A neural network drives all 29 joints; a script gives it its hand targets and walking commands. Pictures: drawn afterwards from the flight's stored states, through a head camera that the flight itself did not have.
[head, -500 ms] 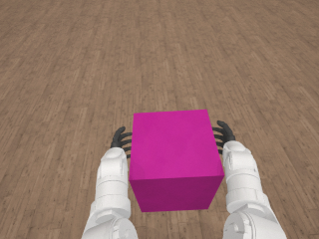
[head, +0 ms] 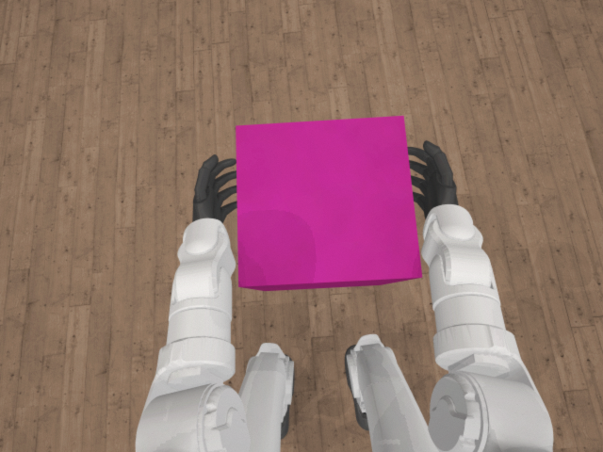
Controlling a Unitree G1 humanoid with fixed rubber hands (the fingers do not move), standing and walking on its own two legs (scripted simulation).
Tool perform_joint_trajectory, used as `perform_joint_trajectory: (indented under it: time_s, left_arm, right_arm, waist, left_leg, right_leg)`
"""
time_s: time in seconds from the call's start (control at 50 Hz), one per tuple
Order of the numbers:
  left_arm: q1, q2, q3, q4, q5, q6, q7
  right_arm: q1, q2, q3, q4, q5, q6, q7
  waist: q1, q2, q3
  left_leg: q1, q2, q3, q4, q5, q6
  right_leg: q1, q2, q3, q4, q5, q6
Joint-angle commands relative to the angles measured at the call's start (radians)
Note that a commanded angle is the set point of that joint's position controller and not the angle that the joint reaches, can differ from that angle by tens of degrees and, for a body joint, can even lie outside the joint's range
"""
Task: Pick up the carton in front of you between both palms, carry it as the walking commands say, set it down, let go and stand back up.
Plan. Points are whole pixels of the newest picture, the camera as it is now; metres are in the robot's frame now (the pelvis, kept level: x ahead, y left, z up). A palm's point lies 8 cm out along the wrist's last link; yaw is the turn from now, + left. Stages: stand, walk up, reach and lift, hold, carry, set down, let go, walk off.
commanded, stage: set down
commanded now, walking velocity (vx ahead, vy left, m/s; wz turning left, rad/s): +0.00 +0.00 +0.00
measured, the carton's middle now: (321, 219) +0.43 -0.02 -0.15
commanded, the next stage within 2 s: none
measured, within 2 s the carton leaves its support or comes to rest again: neither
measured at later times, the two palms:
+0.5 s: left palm (237, 218) +0.46 +0.13 -0.23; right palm (407, 211) +0.46 -0.17 -0.23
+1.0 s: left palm (255, 220) +0.50 +0.12 -0.39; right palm (391, 214) +0.49 -0.18 -0.39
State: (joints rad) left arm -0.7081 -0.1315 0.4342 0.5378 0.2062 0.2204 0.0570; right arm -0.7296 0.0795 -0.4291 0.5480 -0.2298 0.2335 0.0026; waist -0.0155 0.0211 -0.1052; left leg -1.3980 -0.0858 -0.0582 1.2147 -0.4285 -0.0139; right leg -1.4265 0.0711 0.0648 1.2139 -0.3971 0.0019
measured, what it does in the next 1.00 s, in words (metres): lowers itself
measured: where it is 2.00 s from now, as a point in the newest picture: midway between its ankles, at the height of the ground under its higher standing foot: (321, 406)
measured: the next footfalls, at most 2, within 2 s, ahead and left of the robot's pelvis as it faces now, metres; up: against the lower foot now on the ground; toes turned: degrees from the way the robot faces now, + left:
none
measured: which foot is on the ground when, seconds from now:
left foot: down 0.00-1.00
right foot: down 0.00-1.00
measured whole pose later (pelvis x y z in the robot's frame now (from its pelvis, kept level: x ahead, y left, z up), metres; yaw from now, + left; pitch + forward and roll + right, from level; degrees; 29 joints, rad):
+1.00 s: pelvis -0.04 +0.00 -0.24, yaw +1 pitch +44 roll +1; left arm -1.34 0.13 0.35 0.83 0.07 0.24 0.15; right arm -1.34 -0.18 -0.38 0.82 -0.10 0.26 -0.07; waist -0.04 0.02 0.20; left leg -2.22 -0.16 -0.03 2.06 -0.60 -0.06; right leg -2.25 0.12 0.05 2.05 -0.55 0.04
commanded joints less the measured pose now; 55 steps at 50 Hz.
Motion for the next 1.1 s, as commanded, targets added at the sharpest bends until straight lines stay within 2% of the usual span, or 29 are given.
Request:
perform_joint_trajectory:
  time_s: [0.0, 0.14, 0.36, 0.5, 0.72, 0.96, 1.02, 1.08]
  left_arm:
    - [-0.56, -0.884, -0.544, 0.093, -0.062, 0.019, -0.238]
    - [-0.654, -0.835, -0.466, 0.162, -0.056, 0.002, -0.235]
    - [-0.857, -0.796, -0.511, 0.143, -0.126, -0.007, -0.175]
    - [-0.98, -0.761, -0.497, 0.154, -0.147, 0.011, -0.148]
    - [-1.134, -0.693, -0.443, 0.218, -0.148, 0.011, -0.14]
    - [-1.294, -0.609, -0.515, 0.22, -0.245, -0.011, -0.139]
    - [-1.333, -0.602, -0.551, 0.192, -0.285, -0.019, -0.138]
    - [-1.351, -0.631, -0.597, 0.17, -0.319, -0.023, -0.134]
  right_arm:
    - [-0.507, 0.93, 0.543, 0.104, 0.067, 0.023, 0.206]
    - [-0.591, 0.894, 0.475, 0.165, 0.055, 0.009, 0.179]
    - [-0.794, 0.819, 0.519, 0.127, 0.127, -0.004, 0.14]
    - [-0.911, 0.777, 0.493, 0.156, 0.149, 0.017, 0.147]
    - [-1.052, 0.694, 0.425, 0.226, 0.155, 0.02, 0.175]
    - [-1.202, 0.615, 0.49, 0.225, 0.252, 0.003, 0.172]
    - [-1.256, 0.613, 0.526, 0.185, 0.295, -0.006, 0.171]
    - [-1.277, 0.617, 0.556, 0.152, 0.338, -0.012, 0.175]
  waist:
    - [-0.002, -0.044, -0.822]
    - [-0.007, -0.04, -0.858]
    - [-0.025, -0.025, -1.058]
    - [-0.032, -0.014, -1.061]
    - [-0.042, -0.006, -0.974]
    - [-0.049, -0.009, -0.984]
    - [-0.055, -0.012, -1.03]
    - [-0.064, 0.04, -1.042]
  left_leg:
    - [0.229, -0.082, 0.051, -0.048, 0.229, -0.011]
    - [0.047, -0.096, 0.068, 0.077, 0.211, -0.01]
    - [-0.052, -0.11, 0.092, 0.278, 0.197, -0.031]
    - [-0.086, -0.11, 0.103, 0.378, 0.161, -0.032]
    - [-0.18, -0.105, 0.117, 0.531, 0.135, -0.026]
    - [-0.221, -0.085, 0.134, 0.72, 0.177, -0.019]
    - [-0.198, -0.08, 0.131, 0.764, 0.205, -0.011]
    - [-0.164, -0.08, 0.128, 0.798, 0.275, -0.008]
  right_leg:
    - [0.486, 0.066, -0.025, -0.053, 0.302, 0.027]
    - [0.348, 0.072, -0.031, 0.069, 0.305, 0.029]
    - [0.203, 0.09, -0.078, 0.277, 0.278, 0.038]
    - [0.077, 0.091, -0.101, 0.376, 0.214, 0.04]
    - [-0.109, 0.08, -0.124, 0.528, 0.164, 0.038]
    - [-0.116, 0.057, -0.128, 0.709, 0.226, 0.036]
    - [-0.112, 0.056, -0.129, 0.749, 0.256, 0.036]
    - [-0.121, 0.058, -0.116, 0.78, 0.321, 0.025]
